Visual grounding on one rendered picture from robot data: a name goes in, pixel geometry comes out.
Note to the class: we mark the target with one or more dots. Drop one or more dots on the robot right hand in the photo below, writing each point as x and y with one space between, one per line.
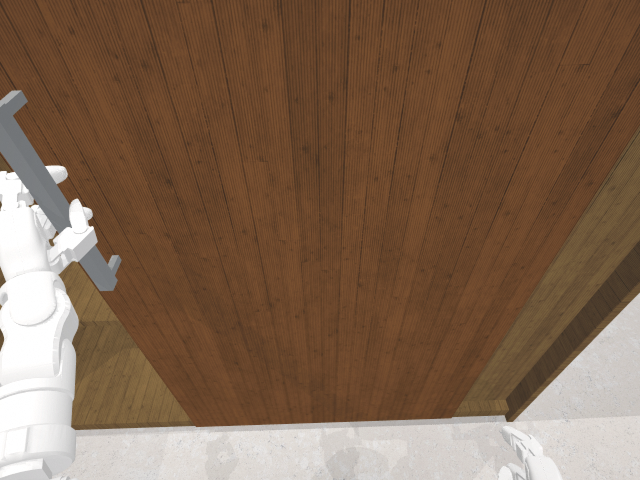
530 453

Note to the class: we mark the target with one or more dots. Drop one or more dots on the handle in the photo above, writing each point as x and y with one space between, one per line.
21 156

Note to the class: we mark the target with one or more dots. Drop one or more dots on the robot left hand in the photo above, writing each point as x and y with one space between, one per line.
25 231

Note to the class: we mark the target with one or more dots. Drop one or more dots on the left robot forearm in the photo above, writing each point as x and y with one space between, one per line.
37 377

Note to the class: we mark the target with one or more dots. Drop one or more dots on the wardrobe door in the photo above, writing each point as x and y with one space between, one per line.
604 235
326 210

